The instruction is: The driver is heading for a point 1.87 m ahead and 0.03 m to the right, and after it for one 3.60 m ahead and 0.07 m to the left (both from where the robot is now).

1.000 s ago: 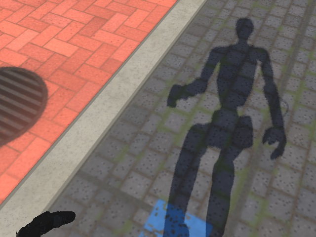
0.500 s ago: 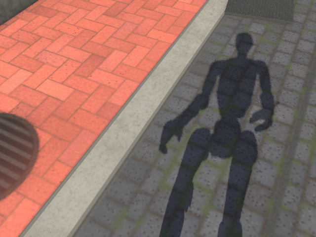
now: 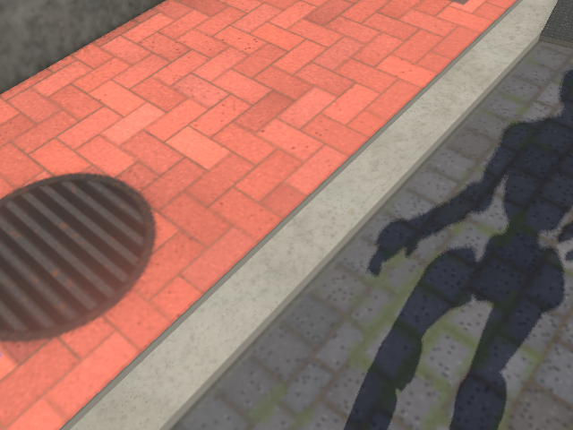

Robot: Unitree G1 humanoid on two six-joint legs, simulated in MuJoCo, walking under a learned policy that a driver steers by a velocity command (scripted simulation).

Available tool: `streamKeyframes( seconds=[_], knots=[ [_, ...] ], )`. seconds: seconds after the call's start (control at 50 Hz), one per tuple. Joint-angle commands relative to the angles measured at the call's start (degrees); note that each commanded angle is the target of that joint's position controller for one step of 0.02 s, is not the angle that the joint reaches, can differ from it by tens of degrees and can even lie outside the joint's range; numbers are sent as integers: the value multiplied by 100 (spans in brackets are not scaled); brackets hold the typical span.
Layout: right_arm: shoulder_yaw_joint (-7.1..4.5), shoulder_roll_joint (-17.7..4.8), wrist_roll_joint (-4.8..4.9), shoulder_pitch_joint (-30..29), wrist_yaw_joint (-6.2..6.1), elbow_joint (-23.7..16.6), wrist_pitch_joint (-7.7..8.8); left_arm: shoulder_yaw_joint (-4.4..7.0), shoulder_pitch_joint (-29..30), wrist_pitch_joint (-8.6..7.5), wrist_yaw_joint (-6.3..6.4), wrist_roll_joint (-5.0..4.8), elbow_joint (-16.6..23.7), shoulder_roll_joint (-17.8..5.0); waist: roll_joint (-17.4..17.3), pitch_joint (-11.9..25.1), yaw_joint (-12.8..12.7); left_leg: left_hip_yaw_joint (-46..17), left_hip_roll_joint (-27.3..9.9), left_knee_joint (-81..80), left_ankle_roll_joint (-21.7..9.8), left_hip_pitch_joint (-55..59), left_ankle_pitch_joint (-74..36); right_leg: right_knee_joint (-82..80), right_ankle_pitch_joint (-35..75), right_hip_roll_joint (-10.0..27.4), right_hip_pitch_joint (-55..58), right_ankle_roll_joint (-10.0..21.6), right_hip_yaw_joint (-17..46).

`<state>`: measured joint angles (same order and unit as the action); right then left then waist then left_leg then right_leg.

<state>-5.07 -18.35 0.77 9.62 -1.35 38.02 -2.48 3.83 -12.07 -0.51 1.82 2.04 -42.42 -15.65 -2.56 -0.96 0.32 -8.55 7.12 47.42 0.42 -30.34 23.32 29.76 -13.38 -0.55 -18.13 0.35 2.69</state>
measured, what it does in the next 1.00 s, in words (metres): steps on the spot: left foot, then right foot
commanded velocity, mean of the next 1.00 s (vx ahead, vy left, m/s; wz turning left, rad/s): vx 0.00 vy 0.00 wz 0.21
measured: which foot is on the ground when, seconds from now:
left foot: up 0.00-0.30, down 0.32-1.00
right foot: down 0.00-0.34, up 0.36-0.62, down 0.64-1.00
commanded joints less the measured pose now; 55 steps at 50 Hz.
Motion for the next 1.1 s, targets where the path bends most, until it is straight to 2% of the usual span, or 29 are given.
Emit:
streamKeyframes(
  seconds=[0.02, 0.04, 0.08, 0.12, 0.16, 0.2, 0.24, 0.28, 0.3, 0.32, 0.34, 0.36, 0.38, 0.4, 0.42, 0.44, 0.46, 0.5, 0.54, 0.58, 0.62, 0.64, 0.66, 0.68, 0.7, 0.72, 0.8, 0.94, 1.1],
  knots=[
    [-279, -732, -15, 493, -31, -151, -10, 150, 694, -103, 83, -105, 634, -666, 920, 367, 233, 94, -311, 2049, 287, -700, 126, -1147, 1275, 1587, 744, 952, 1310],
    [-236, -586, -11, 490, -29, -152, -58, 118, 663, -87, 95, -145, 627, -633, 905, 296, 169, 161, -347, 2347, 381, -783, 3, -1096, 1638, 1515, 768, 959, 1036],
    [-167, -432, 51, 220, -2, -320, -83, 118, 465, -24, 121, -117, 587, -657, 1008, 234, 15, 459, -456, 2125, 516, -848, -245, -1106, 1874, 1354, 938, 1019, 578],
    [-105, -334, 79, -169, 25, -529, -70, 161, 172, 37, 158, -96, 525, -755, 1154, 290, -239, 568, -615, 1510, 619, -960, -303, -1067, 2005, 1466, 1439, 1124, 499],
    [-40, -229, 47, -298, 79, -649, -58, 220, 67, 76, 151, -112, 490, -906, 1226, 441, -333, 662, -757, 872, 624, -563, -117, -990, 2135, 1585, 1554, 1192, 425],
    [11, -164, 12, -302, 124, -704, -46, 270, 125, 93, 92, -152, 481, -1055, 1300, 516, -327, 861, -765, 226, 519, 106, 133, -943, 2340, 1648, 1316, 1242, 307],
    [-13, -263, 13, -211, 143, -680, -55, 287, 138, 91, 21, -219, 442, -1114, 1376, 545, -310, 1039, -673, -359, 398, 544, 115, -856, 2489, 1715, 1251, 1275, 318],
    [-23, -247, 8, 11, 163, -585, -62, 271, 239, 86, -19, -324, 383, -1107, 1347, 524, -146, 1121, -602, -1421, 184, 1065, -464, -606, 2518, 1679, 1183, 1171, 285],
    [-24, -217, -8, 245, 173, -471, -53, 238, 289, 86, -23, -380, 340, -1034, 1272, 520, 6, 1206, -524, -2322, 14, 1589, -1184, -396, 2436, 1578, 997, 1006, 174],
    [-43, -348, -31, 318, 155, -450, -51, 175, 7, 48, -39, -376, 190, -861, 1015, 577, 11, 939, -642, -2876, -156, 2309, -1943, -165, 1951, 1408, 592, 640, -4],
    [-101, -722, -64, 447, 84, -509, -52, 47, -128, -8, -87, -134, 228, -491, -106, 954, -129, -323, -1662, -2749, -425, 3354, -3666, 800, 378, 960, -246, 75, -468],
    [-93, -921, -204, 174, 82, -563, -21, -46, 59, -49, -95, -26, 421, -279, -1340, 853, -175, -1283, -2707, -2589, -1420, 3094, -4567, 1304, -1929, 437, -1097, -329, -599],
    [-17, -561, -282, 218, 111, -561, 81, 66, 439, -17, -40, -88, 427, -700, -867, 860, 195, -1278, -2717, -2728, -1838, 2733, -4085, 2043, -2287, 519, -1062, -465, -194],
    [54, -414, -302, 70, 120, -469, 169, 128, 431, 25, -37, -192, 359, -821, -748, 704, 94, -955, -2473, -2794, -1707, 2541, -3724, 2420, -2135, 523, -1055, -481, -72],
    [33, -476, -246, -138, 111, -434, 216, 153, 307, 75, -8, -208, 223, -785, -650, 597, 5, -698, -2201, -2814, -1480, 2459, -3299, 2495, -1904, 524, -1102, -497, -36],
    [44, -454, -158, -319, 103, -422, 248, 180, 233, 132, 22, -174, 156, -825, -671, 453, -36, -582, -2112, -2818, -1359, 2346, -3306, 2510, -1641, 539, -1112, -549, 13],
    [68, -419, -144, -406, 85, -382, 259, 179, 140, 153, 30, -164, 94, -781, -610, 421, -112, -427, -2017, -2791, -1322, 2141, -3585, 2557, -1408, 507, -903, -589, 14],
    [104, -281, -155, -511, 75, -313, 248, 111, -26, 140, 12, -193, -5, -568, -513, 500, -186, -134, -1810, -2726, -1258, 2025, -3654, 2103, -1112, 464, -502, -612, -68],
    [112, -245, -153, -447, 73, -214, 223, 39, 128, 116, -1, -204, -3, -435, -542, 505, -50, -145, -1784, -2652, -1282, 2097, -3521, 1445, -1030, 432, -256, -588, -139],
    [122, -253, -145, -385, 71, -102, 198, 25, 149, 102, -14, -226, -18, -467, -539, 523, -2, -329, -1849, -2619, -1329, 2141, -3229, 814, -837, 393, 17, -544, -171],
    [175, -159, -77, -456, 78, 12, 191, -8, -71, 71, -43, -186, -138, -421, -398, 448, -211, -297, -1696, -2551, -1098, 1899, -2536, -513, 331, 330, 698, -406, -243],
    [203, -80, -89, -254, 92, 113, 232, -2, -75, 54, -46, -95, -149, -565, -178, 453, -172, -264, -1535, -2547, -818, 1684, -2004, -739, 1107, 472, 1127, -307, -12],
    [213, -58, -189, -81, 123, 166, 279, 48, -89, 53, -26, -74, -112, -892, 273, 432, 21, -41, -1223, -2390, -552, 1468, -1327, -631, 1918, 823, 1356, -160, 303],
    [189, -39, -201, 55, 135, 189, 290, 120, 49, 54, -39, -158, -258, -1077, 962, 305, 267, 356, -869, -2501, -342, 1626, -916, -440, 1032, 751, 844, 65, 201],
    [178, -201, -221, -235, 115, 238, 273, 57, 148, 25, -74, -176, -198, -748, 750, 172, 6, 434, -808, -2339, -208, 1823, -880, -579, 417, 627, 526, 116, 170],
    [156, -194, -181, -361, 90, 236, 249, 9, 160, -8, -74, -127, -251, -606, 691, 123, -12, 461, -807, -2268, -206, 1848, -931, -654, 205, 604, 422, 64, 166],
    [155, -88, -155, -246, 19, 423, 156, -41, 71, -116, -45, -131, -428, -515, 551, 76, -44, 415, -856, -2270, -252, 1810, -1274, -608, 333, 488, 498, -62, 52],
    [133, -68, -125, -61, -14, 874, 192, -76, 70, -84, 14, -154, -687, -480, 263, 21, -74, 453, -849, -2306, -162, 1804, -1443, -584, 335, 403, 592, -30, -4],
    [140, -97, -108, 112, -73, 1356, 207, -108, 72, -63, 12, -171, -1037, -398, 227, -11, -52, 495, -851, -2324, -136, 1914, -1611, -623, 435, 315, 615, -16, -79]
  ],
)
